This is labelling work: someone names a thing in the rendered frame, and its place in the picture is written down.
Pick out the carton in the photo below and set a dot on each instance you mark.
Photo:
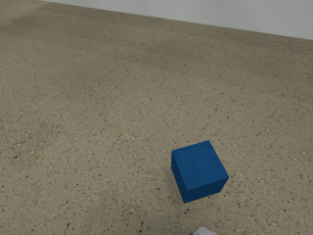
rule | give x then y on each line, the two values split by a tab
198	171

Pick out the robot right shin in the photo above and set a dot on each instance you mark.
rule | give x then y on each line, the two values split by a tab
202	228

